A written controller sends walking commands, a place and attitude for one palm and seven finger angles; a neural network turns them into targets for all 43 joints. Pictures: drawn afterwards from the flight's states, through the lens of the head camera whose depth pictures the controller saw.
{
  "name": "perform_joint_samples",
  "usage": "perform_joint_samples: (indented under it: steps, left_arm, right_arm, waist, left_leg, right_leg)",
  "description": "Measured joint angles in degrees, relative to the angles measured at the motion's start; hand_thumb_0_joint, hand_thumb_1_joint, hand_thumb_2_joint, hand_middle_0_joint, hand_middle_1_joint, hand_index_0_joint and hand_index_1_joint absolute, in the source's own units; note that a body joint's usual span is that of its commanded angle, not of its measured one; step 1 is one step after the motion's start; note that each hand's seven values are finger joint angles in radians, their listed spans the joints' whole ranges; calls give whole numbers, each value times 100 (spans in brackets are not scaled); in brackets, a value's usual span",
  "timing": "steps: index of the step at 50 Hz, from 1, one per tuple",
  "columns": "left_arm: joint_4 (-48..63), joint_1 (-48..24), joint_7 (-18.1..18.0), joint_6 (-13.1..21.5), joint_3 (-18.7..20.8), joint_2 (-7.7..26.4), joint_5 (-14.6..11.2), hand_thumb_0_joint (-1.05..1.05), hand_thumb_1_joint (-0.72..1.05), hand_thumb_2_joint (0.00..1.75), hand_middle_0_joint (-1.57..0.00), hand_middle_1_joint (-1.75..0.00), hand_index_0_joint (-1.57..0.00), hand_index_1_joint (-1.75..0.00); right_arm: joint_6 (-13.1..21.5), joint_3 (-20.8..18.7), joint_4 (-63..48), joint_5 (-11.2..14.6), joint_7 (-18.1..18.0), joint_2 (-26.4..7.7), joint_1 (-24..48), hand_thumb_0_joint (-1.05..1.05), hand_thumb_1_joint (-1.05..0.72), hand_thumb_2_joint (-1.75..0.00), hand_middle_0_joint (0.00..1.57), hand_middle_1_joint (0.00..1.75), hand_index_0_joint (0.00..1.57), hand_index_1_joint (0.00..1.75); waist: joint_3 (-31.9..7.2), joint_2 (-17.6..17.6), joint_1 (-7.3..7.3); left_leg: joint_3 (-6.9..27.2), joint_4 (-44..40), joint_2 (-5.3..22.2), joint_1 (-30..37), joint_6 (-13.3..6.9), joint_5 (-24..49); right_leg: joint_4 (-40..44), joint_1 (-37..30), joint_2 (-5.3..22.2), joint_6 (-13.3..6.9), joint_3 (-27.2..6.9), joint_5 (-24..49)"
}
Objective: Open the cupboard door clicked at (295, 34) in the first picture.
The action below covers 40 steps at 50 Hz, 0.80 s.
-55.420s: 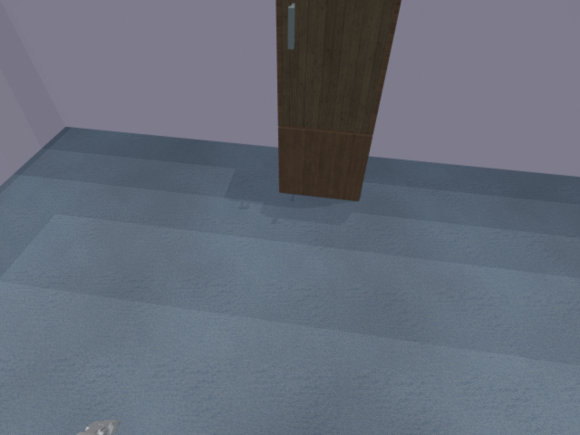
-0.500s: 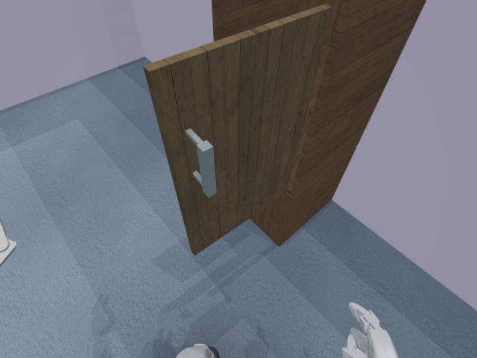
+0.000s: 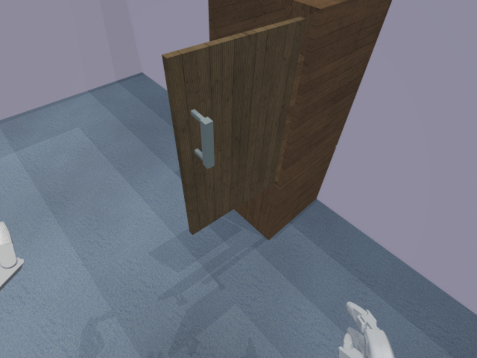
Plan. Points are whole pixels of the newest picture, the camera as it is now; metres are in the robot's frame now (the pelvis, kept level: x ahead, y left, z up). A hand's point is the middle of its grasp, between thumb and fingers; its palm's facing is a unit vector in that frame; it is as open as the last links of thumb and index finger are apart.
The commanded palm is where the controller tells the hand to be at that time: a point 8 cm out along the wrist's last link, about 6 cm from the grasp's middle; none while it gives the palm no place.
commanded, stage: stop stepping back and stand still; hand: left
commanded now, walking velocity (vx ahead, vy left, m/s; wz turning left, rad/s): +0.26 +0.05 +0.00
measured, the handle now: (202, 139) +0.55 +0.11 +0.05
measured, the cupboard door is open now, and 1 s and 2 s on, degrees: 86 86 86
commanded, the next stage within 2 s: let the arm hang, fingers relaxed in 0.48 s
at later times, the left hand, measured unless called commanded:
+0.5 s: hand (3, 293) +0.16 +0.27 +0.16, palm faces +0.47 -0.75 -0.47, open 7.4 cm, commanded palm +0.09 +0.30 +0.17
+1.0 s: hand out of the picture -0.06 +0.21 -0.18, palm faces +0.14 -0.97 -0.18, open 7.0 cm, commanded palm none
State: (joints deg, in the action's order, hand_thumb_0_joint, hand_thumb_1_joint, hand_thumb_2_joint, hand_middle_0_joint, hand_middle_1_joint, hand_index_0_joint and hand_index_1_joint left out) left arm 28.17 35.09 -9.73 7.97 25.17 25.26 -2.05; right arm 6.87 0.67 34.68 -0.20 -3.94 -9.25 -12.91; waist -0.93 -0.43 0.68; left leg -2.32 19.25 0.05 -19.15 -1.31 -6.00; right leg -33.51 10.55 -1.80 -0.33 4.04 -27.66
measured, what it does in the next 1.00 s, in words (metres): steps on the spot: right foot, then left foot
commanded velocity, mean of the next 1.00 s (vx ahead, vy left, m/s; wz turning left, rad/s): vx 0.08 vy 0.03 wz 0.00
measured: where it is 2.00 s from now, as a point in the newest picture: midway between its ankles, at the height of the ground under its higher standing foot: outside the picture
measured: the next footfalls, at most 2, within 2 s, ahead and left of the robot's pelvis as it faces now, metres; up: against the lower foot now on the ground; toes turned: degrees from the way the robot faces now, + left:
right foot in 0.04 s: +0.01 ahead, -0.08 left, +0.00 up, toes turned -2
left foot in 0.36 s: -0.04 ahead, +0.14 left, +0.00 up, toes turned +7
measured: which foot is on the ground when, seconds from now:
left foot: down 0.00-0.04, up 0.06-0.34, down 0.36-0.58, up 0.60-0.84, down 0.86-1.00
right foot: up 0.00-0.02, down 0.04-1.00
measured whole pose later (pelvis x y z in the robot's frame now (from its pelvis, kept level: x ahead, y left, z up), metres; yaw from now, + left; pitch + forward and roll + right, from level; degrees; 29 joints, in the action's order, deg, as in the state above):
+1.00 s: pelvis -0.06 +0.02 -0.01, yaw +5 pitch -2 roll -1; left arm -54.4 17.1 -0.8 -1.9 1.6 11.7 0.6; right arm -2.5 0.5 56.7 -1.8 -0.5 -9.8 -16.4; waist 4.1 -1.9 -1.4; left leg -0.6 29.6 1.4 -14.1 0.0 -14.1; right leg -26.3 12.8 0.2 -2.0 7.9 -12.0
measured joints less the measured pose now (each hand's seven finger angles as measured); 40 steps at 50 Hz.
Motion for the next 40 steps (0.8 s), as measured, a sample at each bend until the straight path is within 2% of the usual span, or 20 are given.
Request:
perform_joint_samples:
  steps: [2, 3, 6, 8, 10, 13, 16, 18, 20, 23, 26, 27, 29, 30, 32, 35, 37, 40]
  left_arm:
    - [-98, -184, -10, -102, -52, -47, 26, 1, 88, 90, -21, -30, -21, -30]
    - [-105, -326, 15, -137, -145, -168, 35, 1, 88, 90, -21, -30, -21, -30]
    - [-31, -508, 106, -98, -400, -448, 34, 1, 88, 90, -21, -30, -21, -30]
    - [-59, -474, 124, 56, -438, -509, 54, 1, 88, 90, -21, -30, -21, -30]
    - [-188, -462, 119, 193, -422, -479, 89, 1, 88, 90, -21, -30, -21, -30]
    - [-488, -588, 100, 317, -386, -362, 135, 1, 88, 90, -21, -30, -21, -30]
    - [-614, -652, 40, 341, -299, -304, 125, 1, 88, 90, -21, -30, -21, -30]
    - [-508, -617, -5, 346, -223, -310, 94, 1, 88, 90, -21, -30, -21, -30]
    - [-420, -621, -48, 372, -125, -273, 73, 1, 88, 90, -21, -30, -21, -30]
    - [-336, -611, -41, 362, -80, -226, 111, 1, 88, 90, -21, -30, -21, -30]
    - [-206, -595, 1, 357, -63, -129, 143, 1, 88, 90, -21, -30, -21, -30]
    - [-175, -582, 15, 388, -50, -99, 143, 1, 88, 90, -21, -30, -21, -30]
    - [-189, -571, 65, 456, -89, -132, 149, 1, 88, 90, -21, -30, -21, -30]
    - [-448, -701, 158, 494, -254, -92, 221, 1, 88, 90, -21, -30, -21, -30]
    - [-1502, -1226, 503, 214, -841, -113, 364, 0, 89, 90, -20, -30, -21, -30]
    - [-3413, -1776, 775, -456, -1530, -589, 432, 0, 89, 90, -20, -30, -20, -30]
    - [-4591, -1922, 820, -790, -1868, -960, 435, 0, 90, 90, -20, -30, -20, -30]
    - [-5982, -1887, 894, -1034, -2304, -1388, 419, 0, 90, 90, -19, -30, -20, -30]
  right_arm:
    - [-41, 30, 35, -14, -6, -11, -86, 1, -90, -90, 21, 30, 21, 30]
    - [-71, 27, 133, -18, -6, -84, -49, 1, -90, -90, 21, 30, 21, 30]
    - [-170, 31, 546, -42, 22, -219, -67, 1, -90, -90, 21, 30, 21, 30]
    - [-189, 6, 606, -32, 10, -226, -212, 1, -90, -90, 21, 30, 21, 30]
    - [-156, -40, 572, -25, -50, -254, -347, 1, -90, -90, 21, 30, 21, 30]
    - [-63, -135, 531, -28, -158, -352, -466, 1, -90, -90, 21, 30, 21, 30]
    - [11, -201, 507, -27, -212, -446, -488, 1, -90, -90, 20, 30, 21, 30]
    - [70, -227, 388, -28, -217, -528, -481, 1, -90, -90, 20, 30, 21, 30]
    - [107, -250, 339, -13, -198, -467, -360, 1, -90, -90, 20, 30, 20, 30]
    - [219, -217, 273, -28, -104, -313, -253, 1, -90, -90, 20, 30, 20, 30]
    - [307, -99, 237, -23, -6, -165, -203, 1, -90, -90, 20, 30, 20, 30]
    - [310, -55, 217, -16, 22, -134, -187, 1, -90, -90, 20, 30, 20, 30]
    - [257, -10, 231, 0, 69, -132, -136, 1, -90, -90, 20, 30, 21, 30]
    - [270, -55, 363, 27, 160, -142, -100, 1, -90, -90, 20, 30, 21, 30]
    - [-41, -114, 647, 30, 310, -248, 20, 1, -90, -90, 20, 30, 21, 30]
    - [-555, -145, 873, -9, 433, -374, 227, 1, -90, -90, 20, 30, 21, 30]
    - [-745, -160, 901, -36, 470, -379, 304, 1, -90, -90, 20, 30, 21, 30]
    - [-870, -145, 992, -74, 490, -279, 316, 1, -90, -90, 20, 30, 20, 30]
  waist:
    - [-75, -177, -54]
    - [-15, -120, -139]
    - [-12, -107, -307]
    - [-164, -203, -294]
    - [-305, -229, -197]
    - [-400, -166, -82]
    - [-383, -133, -54]
    - [-301, -44, -31]
    - [-136, -172, 4]
    - [1, -217, 50]
    - [98, -135, 83]
    - [137, -89, 90]
    - [193, 153, 114]
    - [134, 226, 76]
    - [-2, 307, -43]
    - [6, 362, -91]
    - [145, 356, -41]
    - [409, 215, 40]
  left_leg:
    - [-150, 496, -130, -421, 102, -699]
    - [-77, 1157, -106, -726, 134, -1000]
    - [118, 3277, -117, -1297, 231, -1061]
    - [38, 3772, -60, -1283, 233, -860]
    - [-47, 3585, 56, -1048, 181, -845]
    - [-160, 2673, 218, -475, 69, -1138]
    - [-284, 1579, 258, 225, -27, -1340]
    - [-277, 852, 257, 712, -110, -1204]
    - [-323, 821, 163, 797, 115, -1084]
    - [-355, 1025, 128, 840, 208, -1212]
    - [-295, 1173, 180, 868, 237, -1310]
    - [-269, 1286, 208, 848, 262, -1372]
    - [-145, 1566, 353, 746, 254, -1508]
    - [-109, 1890, 354, 547, 214, -1721]
    - [-22, 2673, 236, 94, 163, -2370]
    - [-60, 3245, 132, -265, 150, -2594]
    - [-96, 3122, 99, -281, 163, -2437]
    - [-92, 2396, 70, -38, 169, -1953]
  right_leg:
    - [860, -356, 76, -212, -80, 163]
    - [890, -255, 46, -322, -71, 743]
    - [787, -150, 21, -407, -72, 1121]
    - [903, -153, 79, -388, -110, 1168]
    - [973, -118, 120, -376, -95, 1216]
    - [926, -14, 150, -366, -20, 1215]
    - [735, 115, 168, -333, -11, 1128]
    - [435, 239, 125, -282, 8, 981]
    - [-70, 414, 238, -198, -89, 812]
    - [-763, 679, 264, -24, -163, 402]
    - [-435, 660, 229, 30, -10, 629]
    - [-226, 586, 204, -35, 42, 939]
    - [-128, 492, 66, -280, 180, 1055]
    - [-146, 550, 68, -351, 224, 1017]
    - [-222, 692, 197, -392, 278, 944]
    - [-224, 769, 381, -365, 253, 979]
    - [-160, 741, 439, -331, 222, 1052]
    - [-41, 655, 409, -284, 182, 1160]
